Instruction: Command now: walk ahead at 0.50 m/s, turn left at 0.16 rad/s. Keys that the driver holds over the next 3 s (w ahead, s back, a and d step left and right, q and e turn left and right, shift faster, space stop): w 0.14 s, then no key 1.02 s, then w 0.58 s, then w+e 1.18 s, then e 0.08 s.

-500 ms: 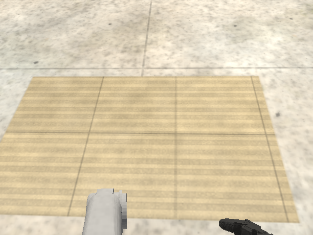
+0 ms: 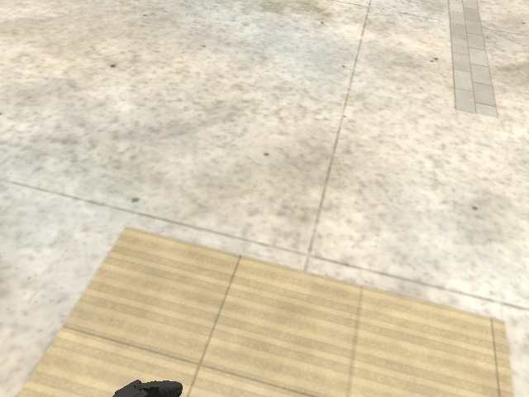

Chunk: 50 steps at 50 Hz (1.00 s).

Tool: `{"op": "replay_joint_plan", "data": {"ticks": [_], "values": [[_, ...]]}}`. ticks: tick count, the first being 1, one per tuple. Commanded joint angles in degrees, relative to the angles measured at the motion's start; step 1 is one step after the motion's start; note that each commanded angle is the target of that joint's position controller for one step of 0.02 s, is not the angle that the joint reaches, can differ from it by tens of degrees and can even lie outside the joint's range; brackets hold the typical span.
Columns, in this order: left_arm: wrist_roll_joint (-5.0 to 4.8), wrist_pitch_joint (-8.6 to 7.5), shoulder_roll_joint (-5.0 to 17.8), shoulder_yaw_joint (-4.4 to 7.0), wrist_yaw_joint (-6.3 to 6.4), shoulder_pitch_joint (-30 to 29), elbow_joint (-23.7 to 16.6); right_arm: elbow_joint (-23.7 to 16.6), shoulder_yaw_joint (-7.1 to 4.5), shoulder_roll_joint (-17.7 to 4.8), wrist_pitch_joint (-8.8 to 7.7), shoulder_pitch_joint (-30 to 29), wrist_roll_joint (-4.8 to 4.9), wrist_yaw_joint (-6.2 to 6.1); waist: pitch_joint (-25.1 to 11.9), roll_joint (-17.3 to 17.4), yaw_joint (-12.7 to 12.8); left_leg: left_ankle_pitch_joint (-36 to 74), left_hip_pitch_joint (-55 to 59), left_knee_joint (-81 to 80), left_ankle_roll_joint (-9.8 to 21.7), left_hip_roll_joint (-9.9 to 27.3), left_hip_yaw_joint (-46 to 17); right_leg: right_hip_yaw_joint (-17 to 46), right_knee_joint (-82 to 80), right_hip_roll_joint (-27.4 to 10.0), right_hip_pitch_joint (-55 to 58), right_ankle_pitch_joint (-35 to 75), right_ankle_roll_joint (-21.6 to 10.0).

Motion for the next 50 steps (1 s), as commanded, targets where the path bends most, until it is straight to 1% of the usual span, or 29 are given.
{"op": "replay_joint_plan", "data": {"ticks": [1,4,5,7,9,11,13,14,15,16,17,18,19,20,21,22,25,27,28,31,34,35,36,37,38,39,40,43,50], "values": [[-0.30,0.61,4.49,1.98,-0.54,-6.03,-2.67,-2.40,-1.07,-6.76,-2.47,0.59,0.26,-2.13,6.86,7.27,-1.47,16.14,-3.32,-17.74,1.56,9.47,-8.50,-6.35,-16.76,-0.69,2.85,5.20,3.32],[-1.23,0.43,4.36,2.72,-1.25,-10.60,-3.24,-1.49,-1.69,-8.50,-2.51,3.95,0.06,-3.57,7.46,7.97,-3.72,17.90,11.90,-19.85,0.98,13.64,-11.50,-4.91,-29.11,-0.64,-2.09,3.70,3.93],[-1.00,0.26,4.43,2.97,-1.60,-11.77,-3.48,-1.86,-1.75,-8.97,-2.52,3.80,0.16,-3.78,7.80,7.94,-3.97,17.67,14.86,-20.39,1.13,14.51,-11.44,-5.02,-33.19,-0.22,-2.15,2.78,4.10],[-1.70,-0.09,4.43,3.21,-2.06,-13.22,-2.99,-2.00,-1.85,-9.03,-1.91,4.69,0.60,-4.08,8.79,7.24,-4.41,16.55,21.06,-20.71,1.42,15.11,-11.05,-5.19,-39.71,0.26,-2.26,0.41,4.11],[-1.33,-0.45,3.61,2.90,-2.66,-15.49,-2.93,-2.43,-1.95,-9.75,-1.49,4.02,0.49,-4.14,10.37,6.61,-4.60,27.59,22.72,-18.82,1.35,14.83,-8.67,-6.97,-46.09,1.71,2.28,-0.90,3.86],[-1.15,-1.16,4.02,2.86,-3.06,-15.39,-2.65,-2.87,-2.39,-11.24,-0.65,3.49,0.70,-4.22,9.18,8.50,-4.38,43.20,20.78,-15.00,0.02,13.07,-5.58,-9.80,-51.85,4.33,13.82,-0.75,3.06],[-0.83,-1.48,7.10,3.85,-3.17,-9.93,-1.30,-3.08,-3.08,-13.06,-0.18,3.89,0.69,-4.39,5.72,12.06,-1.96,58.63,23.91,-8.55,-0.37,12.91,-6.84,-9.60,-54.16,7.26,23.02,-2.64,1.67],[-0.53,-1.32,8.81,4.45,-2.76,-3.93,0.84,-3.49,-3.46,-14.23,0.01,2.41,0.34,-4.31,3.68,13.12,0.92,64.79,26.17,-2.68,-0.61,12.64,-7.20,-9.27,-56.27,8.42,27.61,-3.05,0.78],[-0.29,-1.41,10.64,4.99,-2.15,3.60,3.20,-4.31,-3.65,-14.72,0.08,0.17,-0.01,-3.98,0.94,12.01,4.86,65.98,24.77,5.69,-1.81,11.10,-6.22,-8.20,-62.56,7.36,36.35,4.75,-1.08],[0.71,-1.31,13.49,5.31,-1.17,12.05,5.14,-6.26,-2.96,-13.22,-0.74,-1.68,-0.50,-3.59,-6.76,10.73,7.56,53.37,12.71,15.94,-2.41,9.28,-7.49,-2.38,-56.50,1.13,56.22,17.51,-3.59],[3.17,-1.19,17.28,5.51,-0.57,16.61,6.25,-7.38,-1.34,-6.75,-1.39,3.39,-1.70,-3.02,-14.51,-6.53,4.32,1.56,-10.22,39.61,-5.88,-0.82,-5.43,10.74,-44.28,-14.21,79.77,54.70,-11.20],[3.68,-1.08,14.49,4.79,-0.16,17.67,6.02,-4.78,-0.77,-5.69,-1.96,11.98,0.68,-2.73,-26.32,-15.24,2.99,-22.98,-17.62,56.29,-7.54,-5.69,-15.23,26.06,-48.83,-23.05,85.89,58.76,-19.85],[2.37,-0.46,11.07,4.37,0.20,13.89,4.51,-3.99,-2.52,-12.77,-2.02,8.60,2.10,-2.50,-24.19,-8.09,4.00,-18.30,-17.24,58.91,-7.55,-2.02,-18.25,20.32,-52.41,-19.01,77.61,49.95,-17.07],[0.75,-0.37,8.90,3.63,0.73,8.39,3.55,-6.23,-2.90,-13.80,-1.51,2.25,2.18,-2.85,-14.57,-3.02,2.59,-14.37,-19.82,56.05,-7.77,0.77,-14.09,12.99,-55.29,-15.78,67.80,42.43,-13.91],[-0.10,-0.55,6.55,2.55,0.87,6.48,4.00,-6.98,-2.94,-12.67,-0.72,-1.48,1.12,-3.44,-8.65,2.65,1.10,-11.47,-19.31,51.87,-8.00,3.13,-12.06,8.97,-58.42,-12.76,58.34,35.79,-12.19],[-0.28,-0.77,6.06,2.17,0.86,5.23,4.45,-7.78,-3.22,-12.03,0.25,-1.88,0.51,-3.73,-5.71,3.21,-0.73,-9.08,-16.42,48.18,-8.34,4.66,-10.56,6.17,-60.63,-10.48,51.60,29.65,-11.01],[1.22,-0.59,8.92,2.50,0.68,2.85,5.76,-9.16,-2.64,-7.79,2.10,-0.86,0.51,-5.22,-0.52,-2.29,-4.06,-6.35,-8.95,37.44,-9.49,5.91,-6.81,0.18,-65.09,-7.11,36.65,28.09,-10.28],[1.63,-0.09,10.58,3.03,0.93,3.00,5.92,-9.65,-2.46,-7.38,2.45,-1.70,0.55,-6.17,-1.50,-2.45,-3.98,-4.37,-7.56,28.84,-10.01,5.83,-5.69,-1.15,-64.89,-6.60,35.91,27.69,-9.80],[1.23,0.33,10.89,3.24,1.13,3.40,5.82,-9.83,-2.47,-7.06,2.84,-3.30,0.38,-6.39,-2.48,-2.10,-3.12,-2.19,-6.49,25.49,-9.90,6.41,-5.75,-0.99,-65.04,-7.02,36.42,24.02,-9.41],[0.62,1.61,11.38,3.68,1.32,4.57,6.02,-10.53,-3.24,-8.88,4.38,-7.13,0.50,-6.72,-2.03,-2.78,-1.27,2.16,-3.91,18.04,-9.17,6.84,-5.71,1.28,-67.24,-7.31,35.63,-0.77,-8.15],[0.03,2.93,9.97,3.48,1.62,3.81,6.32,-11.21,-3.62,-8.88,4.98,-9.51,0.49,-6.60,2.49,-3.18,-1.05,4.38,-0.69,7.23,-7.38,5.54,-3.83,3.39,-67.79,-5.98,33.23,-23.77,-5.34],[-0.18,3.08,8.70,3.18,1.59,4.83,6.92,-11.09,-3.61,-8.30,5.04,-9.20,0.20,-6.59,3.59,-2.87,-1.21,5.46,1.07,2.81,-6.47,5.30,-3.51,3.78,-67.12,-5.18,32.90,-28.37,-3.38],[-0.10,3.07,7.28,2.74,1.51,6.76,7.67,-11.57,-3.71,-9.22,4.95,-9.32,-0.47,-6.61,4.64,-1.59,-0.79,8.26,2.76,-0.97,-5.22,7.45,-5.99,3.98,-66.23,-3.87,32.47,-31.59,-0.61],[0.25,2.80,7.06,2.83,1.32,8.51,8.02,-11.52,-4.23,-12.09,5.02,-8.52,-0.88,-6.75,5.25,1.35,0.93,12.30,3.40,-1.90,-3.86,10.60,-8.83,2.11,-62.30,-1.16,31.94,-31.69,1.69],[0.06,2.73,7.25,3.40,1.32,11.57,8.34,-10.44,-5.30,-14.71,5.08,-9.87,0.07,-6.51,5.41,10.41,4.15,2.72,-2.12,-2.37,-2.07,9.75,-9.18,-3.31,-60.50,3.45,34.89,-27.99,3.48],[0.52,2.94,7.86,3.60,1.66,9.93,9.10,-10.35,-4.73,-10.44,4.73,-10.07,0.30,-6.04,6.00,9.95,2.66,-6.44,-7.71,-5.14,-2.35,8.41,-8.94,-5.06,-57.70,3.87,40.35,-24.51,4.75],[0.25,3.44,8.56,4.00,2.12,9.12,9.42,-10.26,-4.29,-8.63,4.31,-10.91,0.03,-5.74,7.21,9.46,2.68,-9.13,-9.97,-6.13,-3.10,7.88,-8.76,-5.21,-56.98,3.67,41.81,-23.49,4.92],[0.58,4.05,7.23,3.96,2.69,9.05,10.65,-9.80,-4.38,-8.08,3.33,-11.09,0.23,-5.63,7.26,6.99,2.43,-3.40,-8.26,-4.62,-4.12,6.67,-7.53,-4.63,-56.82,2.76,42.26,-21.83,4.34],[-0.13,3.67,7.39,4.27,2.74,8.94,13.71,-7.74,-5.01,-8.52,3.11,-6.90,0.59,-6.05,5.79,3.59,0.87,8.82,-1.70,-1.36,-3.57,6.09,-6.48,-4.78,-56.27,2.38,42.51,-16.89,4.59]]}}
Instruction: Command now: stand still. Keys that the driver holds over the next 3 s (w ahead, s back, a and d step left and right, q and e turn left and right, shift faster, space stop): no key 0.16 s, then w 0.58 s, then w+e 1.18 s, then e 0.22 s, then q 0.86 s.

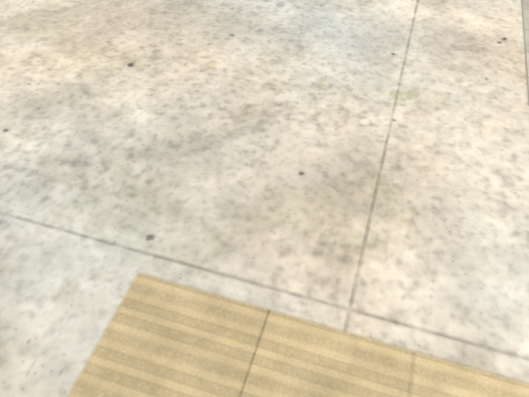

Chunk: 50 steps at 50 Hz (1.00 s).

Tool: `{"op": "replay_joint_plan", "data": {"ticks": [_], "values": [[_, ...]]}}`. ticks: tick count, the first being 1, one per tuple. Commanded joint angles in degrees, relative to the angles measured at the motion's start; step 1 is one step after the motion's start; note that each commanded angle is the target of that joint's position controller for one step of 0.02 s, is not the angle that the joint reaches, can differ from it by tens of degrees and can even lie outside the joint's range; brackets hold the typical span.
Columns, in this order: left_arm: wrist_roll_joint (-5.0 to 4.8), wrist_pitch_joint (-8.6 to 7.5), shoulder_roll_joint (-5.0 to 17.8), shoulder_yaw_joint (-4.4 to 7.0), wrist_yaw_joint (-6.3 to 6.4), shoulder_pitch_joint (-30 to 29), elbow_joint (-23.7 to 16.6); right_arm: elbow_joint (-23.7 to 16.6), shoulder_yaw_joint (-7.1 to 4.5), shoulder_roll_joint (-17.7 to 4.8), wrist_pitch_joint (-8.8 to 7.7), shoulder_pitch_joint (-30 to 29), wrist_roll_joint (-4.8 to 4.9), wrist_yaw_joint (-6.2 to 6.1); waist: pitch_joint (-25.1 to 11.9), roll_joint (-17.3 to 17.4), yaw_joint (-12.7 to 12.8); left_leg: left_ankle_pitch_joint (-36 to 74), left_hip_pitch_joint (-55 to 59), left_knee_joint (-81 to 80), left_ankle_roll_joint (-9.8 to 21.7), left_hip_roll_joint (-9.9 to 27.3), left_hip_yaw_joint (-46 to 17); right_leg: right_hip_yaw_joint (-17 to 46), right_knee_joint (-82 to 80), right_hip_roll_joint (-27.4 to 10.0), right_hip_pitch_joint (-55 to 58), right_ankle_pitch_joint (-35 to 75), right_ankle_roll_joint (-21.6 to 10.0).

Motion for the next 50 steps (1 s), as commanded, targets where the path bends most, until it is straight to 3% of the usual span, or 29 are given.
{"op": "replay_joint_plan", "data": {"ticks": [1,8,9,11,13,15,17,19,20,21,22,23,24,25,26,28,32,34,38,40,41,42,43,44,45,46,47,48,50], "values": [[-0.23,-0.59,4.36,1.00,0.29,0.16,-1.30,-2.44,-1.67,-6.85,-0.81,0.64,0.04,-0.33,-1.53,1.63,0.37,8.43,0.55,-6.03,3.18,3.10,-3.02,1.52,-3.86,-2.07,2.32,2.71,-1.44],[-0.54,-0.27,4.49,1.11,0.70,1.31,1.62,-0.54,-1.83,-5.84,-0.34,1.73,0.33,-0.43,-0.63,0.85,0.29,12.33,2.57,-5.76,2.95,2.02,-1.54,1.88,-4.24,-2.61,3.49,6.50,-1.31],[-0.65,-0.18,4.16,1.05,0.71,2.46,2.60,0.44,-1.95,-5.64,-0.17,3.20,0.44,-0.38,-1.80,1.12,0.14,5.60,3.40,-6.13,3.24,1.37,-0.89,0.85,-3.85,-1.69,3.79,0.09,-1.58],[-1.58,-0.20,5.50,1.63,0.93,2.36,3.06,0.72,-2.48,-6.82,0.08,4.06,1.02,-0.36,2.05,1.83,-0.37,-16.76,0.46,-7.11,5.39,1.31,-2.10,0.00,-1.95,-0.52,-0.90,-18.45,-3.12],[-2.29,-1.53,4.62,1.41,0.86,0.16,2.00,0.55,-2.63,-7.91,-1.04,5.70,1.63,-0.29,7.10,3.99,-1.47,-27.36,-0.83,-11.56,8.30,5.42,-8.50,0.72,0.87,-1.03,-7.48,-23.05,-4.18],[-2.36,-3.56,2.31,0.90,-0.14,-1.92,1.17,1.42,-3.42,-10.89,-2.50,8.27,2.06,0.10,7.42,10.32,-2.13,-28.19,2.95,-17.63,12.49,12.64,-19.98,-1.10,9.18,0.27,-11.49,-13.56,-4.26],[-2.44,-4.88,2.36,0.90,-1.44,0.29,1.69,0.61,-3.29,-10.86,-3.36,5.15,2.07,0.58,6.90,11.20,0.27,-22.01,1.07,-17.99,14.10,15.88,-24.06,0.94,10.94,-1.34,-8.55,-9.95,-6.23],[-2.46,-5.31,3.12,1.31,-1.87,7.76,4.81,-1.51,-2.66,-9.41,-3.46,-1.71,2.30,1.39,5.08,7.41,5.14,-12.17,-5.23,-12.19,9.76,10.60,-14.67,1.13,1.17,-1.32,4.39,-8.03,-7.36],[-2.09,-5.13,5.85,2.14,-1.71,13.36,6.95,-3.21,-2.21,-7.92,-3.54,-5.51,2.26,1.58,4.29,1.26,7.28,-4.51,-11.17,-1.55,6.37,5.25,-7.00,7.35,-5.25,-4.87,12.19,-8.42,-8.00],[-1.82,-4.67,13.82,4.36,-1.61,19.87,8.73,-4.98,-1.36,-4.79,-4.25,-6.28,2.04,1.61,2.54,-15.11,7.89,-2.78,-22.06,17.31,1.65,-3.31,4.71,25.16,-14.22,-14.55,21.57,-12.44,-12.91],[-0.90,-4.92,13.65,3.96,-1.88,21.14,8.30,-5.64,-1.63,-6.92,-4.90,-7.29,1.99,1.49,3.01,-16.60,8.47,-13.56,-31.51,30.14,1.22,-3.30,1.24,40.00,-18.60,-22.40,24.78,-9.39,-17.67],[-0.42,-5.05,9.71,2.67,-1.66,17.94,7.19,-5.29,-1.74,-7.22,-5.45,-6.27,2.47,1.95,4.27,-8.79,5.83,-11.88,-35.88,38.71,1.93,0.30,-2.19,38.03,-17.29,-23.26,25.00,-6.77,-17.92],[-0.51,-5.07,7.74,1.93,-1.69,15.25,5.99,-4.43,-1.47,-6.36,-5.68,-5.05,2.61,2.56,3.97,-5.25,4.29,-7.35,-37.14,41.75,2.86,2.25,-2.20,32.11,-17.01,-21.03,24.38,-4.80,-16.48],[-0.68,-4.88,7.46,1.56,-1.82,13.42,5.41,-4.19,-1.54,-6.23,-5.96,-4.78,2.33,2.92,4.25,-2.61,3.19,-2.54,-37.94,40.66,3.40,4.04,-1.65,27.07,-17.81,-19.45,23.46,-2.29,-14.95],[-0.80,-4.79,6.12,0.93,-1.94,11.69,4.90,-4.18,-2.07,-7.66,-5.96,-5.52,1.70,3.11,4.29,-1.45,2.49,1.04,-35.87,37.76,3.74,5.50,-1.12,21.58,-18.71,-17.06,21.72,2.78,-12.72],[-0.64,-4.03,4.47,0.20,-1.72,13.33,5.36,-4.46,-1.99,-6.37,-5.36,-6.51,1.49,3.76,3.74,-3.45,2.35,4.76,-32.08,32.05,2.98,5.72,1.31,14.54,-20.06,-13.92,19.59,9.26,-10.91],[-0.34,-3.35,7.95,0.34,-0.57,14.37,4.88,-8.12,-0.21,-3.19,-4.74,-16.25,1.45,4.45,5.87,-3.91,3.94,12.68,-26.44,14.34,1.51,3.83,4.19,8.12,-21.57,-12.03,13.93,15.06,-10.31],[-0.59,-3.43,9.87,0.87,-0.44,14.79,4.41,-9.53,0.02,-4.28,-4.79,-19.63,1.78,4.70,6.13,-5.06,4.08,14.60,-22.74,8.77,1.65,2.60,4.86,7.42,-21.69,-12.50,12.59,15.89,-9.89],[-1.76,-3.59,10.08,1.46,-0.61,16.20,5.09,-11.64,-0.10,-6.70,-4.87,-22.75,1.90,5.34,6.92,-5.46,2.98,14.77,-18.46,2.10,4.22,1.33,4.29,7.02,-19.11,-15.13,16.22,22.01,-8.80],[-1.61,-3.35,11.19,1.90,-0.60,14.93,4.86,-10.88,-1.42,-9.61,-5.19,-16.83,1.44,5.24,2.48,-6.88,-1.52,12.37,-8.18,0.44,6.03,-1.61,5.24,6.51,-10.69,-14.78,17.62,40.06,-7.41],[-1.35,-3.06,11.05,1.84,-0.72,13.56,4.35,-8.23,-2.78,-11.93,-5.18,-7.33,1.53,4.80,-2.85,-6.74,-6.49,12.09,4.00,-0.37,7.49,-3.02,5.81,4.91,-0.36,-12.43,14.84,45.63,-6.04],[-0.66,-3.06,10.08,1.40,-0.99,11.49,2.75,-5.71,-4.06,-15.25,-5.05,4.42,1.25,3.97,-10.42,-5.04,-11.51,11.20,23.01,1.43,10.02,3.64,-1.34,4.02,14.92,-9.64,2.40,35.27,-3.96],[0.00,-3.81,1.62,-0.65,-1.34,18.20,1.38,-4.42,-4.85,-21.09,-4.77,10.03,-0.22,3.51,-21.39,10.90,-7.80,4.40,42.10,-2.41,16.42,20.42,-25.60,2.36,37.49,-0.02,-15.55,-5.43,-0.95],[-2.34,-5.22,3.51,-0.14,-1.78,19.28,2.55,-4.49,-3.60,-16.92,-4.82,10.33,-0.43,3.74,-26.21,14.70,-8.35,-3.81,40.33,-13.93,20.03,25.06,-43.62,10.98,48.54,1.68,-22.12,-19.26,-1.18],[-3.84,-5.53,8.01,1.38,-1.64,12.90,0.61,-4.77,-2.51,-13.50,-5.06,4.48,0.21,3.75,-14.37,10.09,-7.01,-5.91,30.73,-15.34,16.15,22.78,-34.40,10.17,52.04,-1.94,-27.00,-15.20,-1.74],[-3.58,-5.35,8.06,1.55,-1.24,8.50,-0.90,-5.24,-1.63,-10.81,-5.29,-0.74,0.70,3.84,-8.18,6.49,-5.21,-3.13,20.57,-16.43,13.68,20.71,-24.62,7.94,50.84,-5.22,-26.54,-9.20,-2.22],[-2.79,-4.73,7.37,1.97,-0.70,7.01,-1.10,-5.09,-1.03,-8.78,-5.73,-4.34,0.44,4.29,-4.87,3.67,-3.18,1.62,12.05,-18.37,11.90,18.13,-17.74,7.41,48.20,-7.07,-23.33,-5.42,-2.38],[-2.39,-3.72,6.22,2.37,-0.48,8.50,-0.91,-4.69,-0.72,-7.39,-6.12,-6.58,-0.15,4.63,-3.23,4.92,-0.83,4.22,6.50,-20.26,10.56,15.61,-11.58,8.01,45.37,-8.65,-19.81,-2.95,-2.57],[-2.78,-2.02,3.89,2.52,-0.51,10.25,-1.00,-3.07,-0.79,-6.67,-6.54,-7.04,-0.52,4.82,-1.71,5.97,1.06,7.11,1.63,-22.88,10.18,13.93,-5.21,8.00,43.03,-9.26,-16.76,-1.70,-2.99]]}}
Over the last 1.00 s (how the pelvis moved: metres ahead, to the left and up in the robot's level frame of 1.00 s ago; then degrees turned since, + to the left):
0.33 -0.01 -0.01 3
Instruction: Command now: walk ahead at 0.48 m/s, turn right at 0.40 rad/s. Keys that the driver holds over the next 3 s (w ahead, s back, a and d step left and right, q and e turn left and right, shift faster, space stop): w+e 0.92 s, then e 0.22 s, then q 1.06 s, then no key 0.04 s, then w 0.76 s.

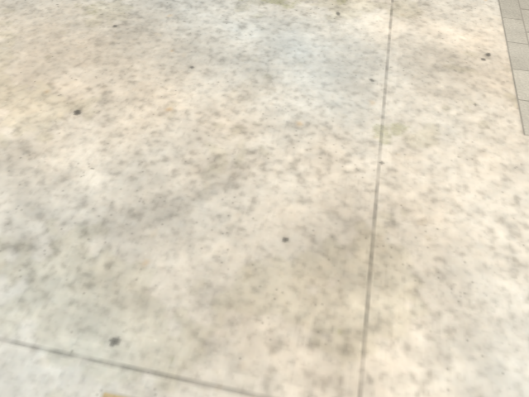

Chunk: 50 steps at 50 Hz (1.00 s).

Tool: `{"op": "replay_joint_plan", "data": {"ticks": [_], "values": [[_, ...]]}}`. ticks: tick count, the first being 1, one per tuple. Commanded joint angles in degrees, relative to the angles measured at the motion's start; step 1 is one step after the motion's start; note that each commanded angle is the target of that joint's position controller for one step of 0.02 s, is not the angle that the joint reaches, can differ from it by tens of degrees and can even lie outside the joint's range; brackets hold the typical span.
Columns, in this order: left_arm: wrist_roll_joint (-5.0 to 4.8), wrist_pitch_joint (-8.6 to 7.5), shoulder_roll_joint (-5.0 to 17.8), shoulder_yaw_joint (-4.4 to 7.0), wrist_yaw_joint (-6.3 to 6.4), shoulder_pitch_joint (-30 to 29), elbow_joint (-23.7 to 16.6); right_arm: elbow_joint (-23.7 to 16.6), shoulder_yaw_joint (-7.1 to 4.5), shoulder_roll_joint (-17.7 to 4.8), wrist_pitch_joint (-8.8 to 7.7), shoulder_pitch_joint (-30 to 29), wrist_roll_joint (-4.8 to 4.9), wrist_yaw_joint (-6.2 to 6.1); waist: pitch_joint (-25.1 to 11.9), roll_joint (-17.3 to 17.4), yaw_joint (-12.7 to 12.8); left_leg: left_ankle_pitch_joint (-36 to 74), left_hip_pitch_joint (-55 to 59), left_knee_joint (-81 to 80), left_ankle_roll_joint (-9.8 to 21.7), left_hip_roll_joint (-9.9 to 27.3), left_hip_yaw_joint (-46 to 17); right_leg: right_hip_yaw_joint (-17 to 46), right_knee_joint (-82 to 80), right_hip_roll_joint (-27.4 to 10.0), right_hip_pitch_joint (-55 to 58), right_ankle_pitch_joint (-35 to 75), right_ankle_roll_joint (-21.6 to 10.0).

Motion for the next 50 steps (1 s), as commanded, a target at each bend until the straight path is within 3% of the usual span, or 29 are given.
{"op": "replay_joint_plan", "data": {"ticks": [1,5,9,12,15,17,18,19,20,21,22,23,24,25,26,29,32,35,38,40,42,43,44,45,46,47,48,49,50], "values": [[-0.19,1.53,0.45,1.03,0.43,4.44,-2.77,-1.09,-0.86,-3.92,-1.54,-1.00,-0.41,0.03,-1.25,7.58,1.69,3.11,2.52,-18.28,7.33,15.25,-11.31,3.33,-0.18,-4.34,-5.84,4.74,-0.71],[0.61,2.34,2.11,2.05,0.30,-1.59,-5.88,0.96,-1.39,-6.31,-1.51,1.69,-1.00,-1.46,0.97,5.50,1.28,7.35,5.79,-19.54,8.35,15.89,-5.72,5.44,-7.58,-3.85,-14.20,14.10,0.35],[1.11,1.71,1.35,1.58,-1.65,-9.39,-8.99,2.13,-1.75,-8.39,-0.88,4.06,-0.62,-2.77,2.64,4.01,-0.70,9.41,9.50,-19.62,6.91,15.68,0.05,1.62,-20.15,-3.17,-14.72,21.77,0.76],[1.18,1.46,0.36,0.76,-3.05,-16.11,-12.01,3.04,-2.21,-9.80,-0.09,7.50,-0.02,-3.30,4.39,3.21,-3.57,9.96,14.82,-18.29,6.31,17.02,2.71,-1.87,-26.85,-3.05,-15.78,21.02,0.09],[0.94,1.61,0.98,0.65,-4.05,-18.86,-14.89,3.46,-2.85,-11.23,1.13,8.91,0.92,-3.19,4.80,4.21,-4.10,15.80,20.72,-14.28,5.49,18.51,4.45,-4.99,-30.85,-1.84,-15.21,13.34,-1.52],[0.95,1.79,2.84,1.47,-4.34,-16.61,-15.96,2.87,-3.34,-12.99,1.79,7.53,1.53,-3.22,1.97,6.60,-1.83,35.32,21.95,-7.11,4.24,18.49,6.32,-9.00,-31.99,1.85,-7.80,6.73,-3.60],[0.74,1.86,4.53,2.40,-4.31,-12.04,-15.46,2.58,-3.55,-13.87,2.22,6.64,1.77,-3.27,-1.03,7.76,1.01,45.72,21.72,0.21,3.41,17.99,7.25,-10.88,-32.63,4.58,-0.98,4.39,-4.97],[0.48,1.77,7.45,4.11,-4.04,-3.08,-13.46,2.23,-3.43,-14.10,2.61,5.26,2.06,-3.24,-5.60,7.11,6.14,49.11,18.65,12.24,1.74,15.82,8.81,-11.81,-37.24,7.76,11.60,7.85,-7.06],[0.44,2.08,13.10,6.55,-2.84,7.06,-10.89,1.06,-2.83,-12.77,2.30,5.48,1.20,-3.31,-11.25,2.35,9.95,34.78,4.86,29.89,-1.26,13.22,8.93,-2.43,-39.15,4.09,30.22,9.01,-10.13],[-0.06,1.68,19.94,7.38,-2.34,6.17,-10.93,-2.31,0.08,-2.92,0.56,10.56,-1.19,-2.33,-15.29,-13.51,2.36,-20.04,-21.68,50.80,-4.87,1.44,3.59,30.25,-44.45,-11.08,48.61,2.87,-20.71],[1.06,0.94,15.99,6.02,-2.47,9.29,-12.75,-3.59,-0.22,-6.66,-2.34,5.18,1.46,-1.54,-23.73,-7.82,5.99,-23.53,-28.10,57.57,-3.79,-0.99,-10.45,45.94,-54.63,-15.40,52.83,-2.46,-23.43],[1.69,0.32,11.97,4.92,-2.50,7.58,-12.16,-5.17,-0.93,-9.04,-3.53,-0.94,3.56,-1.19,-16.02,-4.68,6.88,-17.96,-33.51,57.09,-2.02,1.88,-11.27,37.35,-55.12,-13.81,49.29,3.40,-19.64],[1.16,-0.01,9.45,4.15,-2.36,3.44,-13.02,-5.22,-0.63,-8.48,-4.02,-1.73,2.71,-1.49,-11.82,-0.60,4.41,-12.68,-31.62,52.25,-0.91,4.74,-11.47,29.23,-54.09,-11.34,40.82,8.35,-17.15],[1.00,0.00,7.00,3.37,-2.32,-1.49,-14.28,-4.57,-1.04,-8.91,-3.79,-1.65,1.08,-1.94,-8.63,1.62,1.75,-9.85,-26.96,47.34,-1.06,6.72,-11.28,22.95,-54.48,-8.98,31.70,13.61,-15.37],[1.45,-0.07,5.35,2.72,-2.10,-4.03,-15.42,-4.56,-1.61,-9.57,-2.99,-0.42,0.67,-1.97,-7.36,1.02,-0.39,-8.04,-22.51,44.29,-1.38,7.98,-11.70,19.44,-55.78,-7.38,25.66,17.43,-14.76],[1.15,-0.44,7.08,2.98,-1.28,-3.58,-16.02,-5.74,-1.64,-8.00,-0.88,-0.61,-0.17,-1.90,-4.89,1.90,-2.13,-5.12,-19.99,36.27,-3.65,7.64,-10.37,15.36,-58.16,-5.50,18.44,23.55,-14.73],[0.83,-0.35,8.89,3.49,-0.23,-0.71,-15.79,-8.22,-0.88,-6.27,-0.50,-7.38,-0.64,-1.97,-2.44,0.59,-0.37,4.68,-20.18,22.92,-5.32,5.45,-9.21,11.43,-58.51,-2.75,15.47,24.58,-13.00],[0.63,0.05,8.84,3.55,0.01,1.59,-15.53,-9.93,-0.31,-5.35,-0.85,-13.18,0.03,-1.25,-1.61,-2.44,2.12,14.41,-15.76,10.12,-5.08,2.14,-8.34,9.97,-57.16,-0.41,13.90,19.43,-10.40],[0.29,0.34,8.77,3.63,-0.04,4.19,-14.83,-11.76,-0.60,-6.76,-1.28,-16.49,0.77,-0.63,-1.29,-3.44,3.51,15.22,-13.80,5.04,-4.35,0.78,-9.37,13.90,-54.63,-2.11,16.58,15.41,-9.53],[0.24,0.75,8.54,3.67,0.31,4.57,-14.91,-12.23,-1.17,-8.33,-1.84,-16.08,0.84,-0.19,-1.62,-4.03,2.88,11.89,-12.91,2.45,-3.28,0.59,-10.52,17.48,-51.22,-3.59,20.52,14.28,-8.81],[0.46,1.21,8.82,3.88,0.59,3.24,-15.62,-11.69,-1.86,-9.58,-2.47,-12.33,0.86,-0.07,-2.57,-5.71,0.62,7.09,-8.14,0.97,-1.68,0.06,-9.92,19.74,-47.11,-3.91,22.17,17.75,-7.75],[0.57,1.29,7.86,3.52,0.50,1.95,-16.41,-10.44,-2.63,-10.75,-2.78,-6.96,0.47,-0.30,-5.22,-5.65,-2.29,7.24,-0.22,-0.89,-0.20,-0.24,-8.99,18.80,-41.98,-1.41,21.17,22.76,-6.32],[1.14,1.10,5.31,2.49,0.16,0.39,-17.88,-9.43,-3.47,-13.19,-3.01,1.39,-0.58,-0.62,-12.25,-3.05,-6.38,6.84,14.11,1.18,3.07,6.26,-14.31,15.73,-29.31,1.74,15.34,20.73,-4.23],[1.14,0.74,1.30,1.39,0.25,6.86,-19.10,-8.49,-4.61,-17.72,-2.57,9.93,-1.52,-1.08,-21.80,10.32,-5.59,2.31,35.94,0.26,10.36,19.69,-34.78,8.87,-8.81,9.34,-2.07,0.94,-0.07],[-0.33,0.27,3.48,1.05,0.19,11.12,-19.33,-7.21,-4.34,-16.49,-2.10,11.23,-0.24,-0.51,-24.37,22.96,-4.03,-10.89,40.93,-6.31,15.34,26.39,-54.80,8.28,2.88,8.82,-14.90,-16.66,1.03],[-0.57,0.63,8.84,2.36,0.27,7.10,-18.50,-8.98,-2.98,-11.02,-1.50,6.93,0.22,-0.91,-15.26,14.25,-4.95,-10.84,33.48,-7.29,13.12,24.64,-47.75,8.85,8.26,5.60,-18.68,-12.59,2.05],[0.38,1.19,10.34,2.81,0.33,1.38,-19.59,-9.75,-2.12,-8.63,-0.74,3.43,-0.13,-1.31,-9.16,7.99,-4.93,-0.05,24.37,-6.55,10.89,22.32,-36.52,6.45,8.33,3.61,-17.26,-8.21,2.69],[1.21,1.58,9.76,3.05,0.40,-1.26,-20.51,-9.68,-1.57,-7.53,-0.31,0.82,-0.62,-1.28,-5.39,5.02,-3.32,13.21,16.15,-6.65,9.96,19.55,-28.63,5.45,6.13,2.22,-14.30,-6.33,3.15],[1.46,2.12,9.16,3.41,0.39,-1.34,-20.98,-9.37,-1.24,-6.64,-0.19,-0.68,-0.79,-1.20,-3.88,5.70,-1.44,22.73,11.36,-6.70,9.14,17.31,-22.65,5.07,3.37,0.81,-11.72,-6.09,3.30]]}}
Over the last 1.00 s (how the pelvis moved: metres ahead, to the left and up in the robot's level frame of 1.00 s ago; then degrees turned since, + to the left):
0.34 0.04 0.00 -5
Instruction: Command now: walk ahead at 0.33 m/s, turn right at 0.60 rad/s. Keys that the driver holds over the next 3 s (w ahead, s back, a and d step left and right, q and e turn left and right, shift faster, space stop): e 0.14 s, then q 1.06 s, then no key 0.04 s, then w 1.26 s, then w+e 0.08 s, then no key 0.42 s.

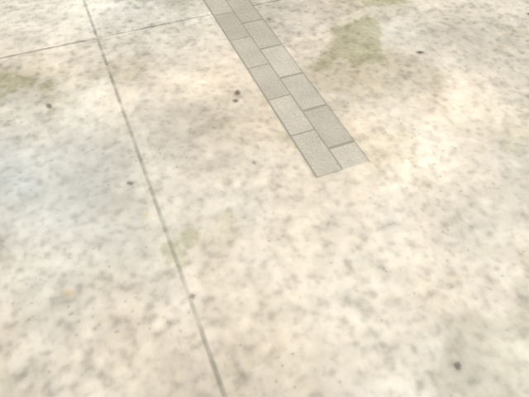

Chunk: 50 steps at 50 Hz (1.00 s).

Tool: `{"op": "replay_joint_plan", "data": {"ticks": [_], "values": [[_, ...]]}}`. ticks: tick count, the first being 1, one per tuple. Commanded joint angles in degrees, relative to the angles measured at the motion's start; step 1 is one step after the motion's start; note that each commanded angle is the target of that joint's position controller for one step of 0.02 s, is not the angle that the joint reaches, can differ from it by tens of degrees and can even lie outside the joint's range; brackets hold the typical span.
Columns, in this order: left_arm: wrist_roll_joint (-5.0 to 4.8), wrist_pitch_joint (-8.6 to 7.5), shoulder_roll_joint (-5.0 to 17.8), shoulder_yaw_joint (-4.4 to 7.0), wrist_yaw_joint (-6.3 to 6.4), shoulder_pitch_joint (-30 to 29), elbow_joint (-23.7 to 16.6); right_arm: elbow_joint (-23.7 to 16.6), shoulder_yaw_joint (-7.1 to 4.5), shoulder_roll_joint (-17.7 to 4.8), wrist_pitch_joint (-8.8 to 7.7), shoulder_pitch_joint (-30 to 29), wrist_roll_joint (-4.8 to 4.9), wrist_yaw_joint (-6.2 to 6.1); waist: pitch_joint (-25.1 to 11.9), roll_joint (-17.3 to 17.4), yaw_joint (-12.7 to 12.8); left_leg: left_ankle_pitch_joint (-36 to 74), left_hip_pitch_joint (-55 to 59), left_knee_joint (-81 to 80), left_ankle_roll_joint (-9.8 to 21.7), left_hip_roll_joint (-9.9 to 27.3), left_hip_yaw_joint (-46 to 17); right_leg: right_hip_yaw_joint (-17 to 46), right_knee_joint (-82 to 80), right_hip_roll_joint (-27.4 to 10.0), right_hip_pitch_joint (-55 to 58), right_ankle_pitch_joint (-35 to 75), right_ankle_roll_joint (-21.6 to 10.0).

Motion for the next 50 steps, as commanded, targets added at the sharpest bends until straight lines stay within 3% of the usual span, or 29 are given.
{"op": "replay_joint_plan", "data": {"ticks": [1,3,5,8,12,15,16,17,18,19,20,22,24,26,28,30,33,34,35,36,37,38,39,40,42,45,50], "values": [[0.28,0.34,6.13,2.23,0.11,-0.99,-6.28,-1.91,-1.07,-4.71,0.25,2.05,-0.40,-0.22,-2.91,6.87,-0.50,26.91,13.30,-11.31,9.70,16.78,-13.76,0.56,1.44,-6.95,-13.15,2.07,1.17],[0.05,1.27,3.43,1.54,0.18,-1.32,-7.17,-0.66,-1.67,-6.58,0.01,1.45,-0.25,-0.33,-2.52,8.49,0.25,34.05,11.24,-13.26,10.75,16.32,-8.72,-1.65,-3.31,-6.85,-12.90,4.21,2.04],[0.27,1.75,2.65,1.12,0.10,-3.03,-7.96,0.26,-2.45,-9.01,0.52,1.14,-0.08,-0.96,-3.90,8.04,0.21,36.82,12.76,-13.93,11.45,17.35,-5.73,-2.46,-9.19,-7.34,-13.37,8.95,2.56],[0.58,1.49,1.86,0.49,-0.95,-6.57,-8.52,1.20,-2.47,-9.74,2.00,0.82,0.74,-1.82,-5.71,7.40,-1.17,34.20,13.19,-13.89,10.58,15.99,-0.47,-4.23,-19.89,-6.97,-8.40,18.72,2.19],[1.21,0.69,1.21,0.07,-2.07,-11.56,-9.76,3.77,-1.95,-10.06,2.85,3.76,2.05,-0.94,-6.04,6.99,-2.67,30.97,14.80,-11.00,9.91,15.18,-0.43,-5.60,-32.30,-4.37,-1.27,20.40,0.53],[1.90,-0.22,2.80,0.83,-1.92,-8.49,-8.31,4.81,-1.38,-9.87,2.94,3.28,3.33,-0.10,-6.09,6.88,0.09,26.19,14.45,-3.72,6.93,13.08,-2.36,-7.51,-47.11,-1.79,9.14,27.47,-2.06],[2.50,-0.48,6.30,1.72,-1.22,-6.72,-8.08,5.35,-0.71,-8.17,2.47,5.66,2.53,0.15,-8.14,4.52,0.11,20.98,10.92,0.92,3.78,9.96,-1.46,-3.97,-48.03,-5.59,17.73,42.70,-3.74],[4.35,-0.28,10.43,2.22,-0.20,-3.97,-9.02,4.29,0.78,-4.73,1.72,8.05,0.11,0.64,-14.90,-3.73,-0.65,-1.19,0.67,11.04,-0.25,6.09,0.51,6.70,-41.40,-18.70,32.46,69.85,-8.96],[4.13,0.19,7.32,1.06,0.12,-4.39,-9.07,4.86,2.08,-2.56,2.24,11.89,0.34,0.83,-20.99,-11.60,-0.41,-29.28,-5.48,20.84,-3.24,4.33,-3.25,14.80,-41.49,-27.68,36.34,71.98,-17.94],[3.31,0.61,5.40,0.67,-0.23,-4.02,-8.42,4.70,0.60,-7.43,3.34,8.75,2.09,0.70,-19.86,-8.85,1.39,-33.33,-7.81,27.07,-4.27,4.78,-5.27,13.98,-43.65,-25.94,32.70,63.13,-18.63],[2.50,0.81,6.61,1.06,-0.22,-5.24,-7.88,3.66,-0.35,-9.63,4.37,5.98,2.70,0.27,-15.73,-7.15,1.45,-31.69,-11.69,31.86,-4.62,4.88,-4.59,11.35,-45.33,-23.77,30.09,55.30,-16.95],[1.78,0.88,7.67,1.38,0.20,-10.22,-7.75,4.37,-1.11,-9.49,6.93,6.59,1.94,-1.27,-9.99,-5.26,-0.80,-25.14,-10.54,34.37,-5.70,5.72,-4.70,6.48,-49.80,-21.73,18.99,41.55,-14.18],[2.41,0.99,6.81,1.37,0.67,-14.43,-7.53,4.70,-1.11,-7.34,8.79,9.19,1.77,-2.24,-7.53,-6.35,-3.32,-19.82,-5.25,34.49,-6.68,4.77,-2.46,0.80,-52.80,-19.50,9.68,34.39,-12.94],[2.55,0.99,5.49,1.22,1.12,-16.03,-6.90,3.81,-1.14,-6.12,9.51,9.00,1.61,-2.61,-6.98,-7.03,-3.58,-16.48,-3.00,31.07,-6.29,4.89,-1.39,-3.00,-53.51,-18.61,7.10,29.29,-12.34],[2.33,1.01,5.40,1.39,1.61,-16.04,-5.89,1.98,-0.80,-5.19,9.63,6.37,1.39,-2.20,-7.01,-7.35,-2.59,-13.85,-1.73,25.12,-5.11,5.66,-1.11,-4.32,-53.34,-19.25,7.71,26.23,-12.12],[1.96,1.27,6.27,1.75,1.97,-15.33,-4.83,0.58,-0.93,-5.94,9.51,5.43,1.32,-1.43,-8.05,-7.78,-2.10,-12.38,0.19,20.45,-3.86,5.71,-0.50,-4.04,-52.36,-20.85,9.53,25.73,-11.94],[0.37,1.97,7.10,2.05,2.14,-16.33,-3.58,0.99,-1.59,-6.62,9.32,9.45,0.94,-0.23,-8.23,-6.74,-4.49,-5.51,7.74,7.79,-0.42,3.25,2.86,-6.54,-47.18,-20.29,8.70,21.06,-8.05],[-0.19,2.27,5.76,1.90,2.10,-14.74,-2.44,1.60,-2.07,-7.47,9.34,11.06,0.31,-0.12,-6.25,-3.28,-4.55,-2.17,10.16,1.69,1.64,2.20,1.60,-9.41,-41.68,-17.69,5.97,14.47,-4.38],[0.90,2.71,3.02,1.46,1.86,-11.32,-1.85,0.61,-3.36,-12.74,9.15,10.96,-0.16,-0.86,-2.77,11.52,-2.26,8.64,13.01,-7.31,5.93,11.46,-14.39,-15.93,-26.40,-10.92,-3.73,3.71,1.60],[2.14,2.47,2.82,1.11,2.01,-15.19,-5.12,-1.92,-4.02,-18.37,8.66,10.05,-0.69,-1.11,0.05,22.41,-2.75,21.48,13.35,-11.66,15.79,23.24,-32.15,-12.68,-13.55,-2.41,-17.14,-12.82,5.00],[1.98,2.23,4.53,1.64,2.32,-19.90,-6.11,-2.32,-3.86,-17.48,7.36,11.08,-2.68,-0.60,-3.01,16.94,-5.95,14.21,10.91,-14.10,18.95,23.56,-34.33,-4.52,-5.14,-2.43,-17.52,-12.99,3.83],[1.18,2.32,5.72,2.16,2.46,-19.28,-5.56,-2.74,-3.47,-15.96,6.29,8.43,-2.22,-0.52,-2.20,13.30,-3.95,8.52,10.88,-13.61,15.96,20.31,-29.89,-2.32,-2.79,-3.59,-17.96,-7.31,2.62],[1.42,2.55,6.15,2.64,2.79,-17.16,-3.95,-3.41,-3.16,-14.16,6.07,4.63,-0.54,-0.93,-2.05,9.84,-1.93,5.29,11.05,-12.56,12.33,17.34,-25.75,-1.80,-3.20,-4.59,-18.16,-1.62,2.35],[1.84,2.82,6.81,2.95,3.13,-16.10,-3.05,-4.06,-2.43,-11.92,6.18,2.43,0.78,-1.39,-2.34,9.85,-1.16,6.08,10.72,-11.97,10.55,15.91,-23.39,-1.61,-3.68,-4.92,-17.30,1.67,2.67],[1.95,2.59,5.90,2.93,2.97,-14.79,-2.73,-4.61,-1.71,-10.16,6.45,2.83,1.03,-2.19,-4.67,9.33,-0.51,10.94,11.18,-10.89,10.03,13.56,-20.77,-1.89,-2.47,-3.66,-14.41,6.12,3.45],[1.46,1.88,4.25,2.25,2.74,-15.23,-2.98,-4.87,-1.97,-10.55,6.55,5.81,1.23,-2.86,-6.50,8.24,-1.55,15.14,16.66,-9.45,10.42,12.81,-20.65,-1.34,-8.45,-2.74,-15.17,8.33,4.44],[1.07,1.10,3.82,1.62,1.86,-17.02,-3.49,-6.28,-2.97,-12.35,7.61,6.11,1.32,-3.26,-5.66,10.22,-2.81,9.53,16.30,-8.86,11.10,11.90,-24.31,-0.66,-22.10,-1.86,-10.53,7.80,5.80]]}}
Over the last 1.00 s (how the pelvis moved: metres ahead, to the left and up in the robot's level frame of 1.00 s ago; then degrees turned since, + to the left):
0.56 -0.15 -0.01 -35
